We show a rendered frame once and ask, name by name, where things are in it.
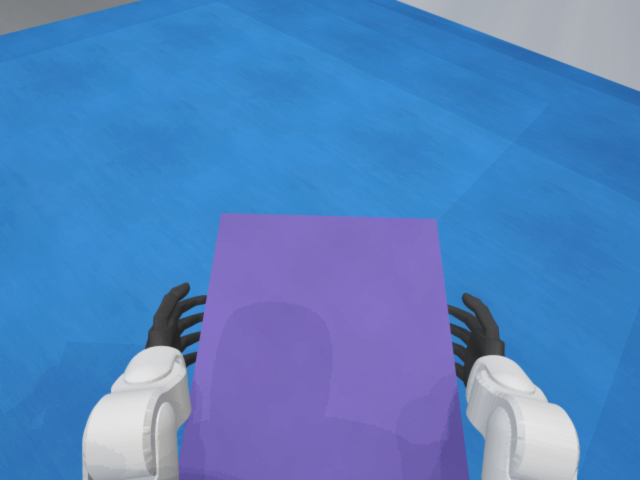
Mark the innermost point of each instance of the carton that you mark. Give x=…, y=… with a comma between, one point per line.
x=325, y=353

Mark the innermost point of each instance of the left robot forearm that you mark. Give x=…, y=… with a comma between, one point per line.
x=131, y=433

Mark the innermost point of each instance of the right robot forearm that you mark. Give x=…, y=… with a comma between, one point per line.
x=526, y=438

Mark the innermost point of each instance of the right robot hand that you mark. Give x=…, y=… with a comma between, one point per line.
x=483, y=340

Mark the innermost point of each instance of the left robot hand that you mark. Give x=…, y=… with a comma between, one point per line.
x=167, y=327

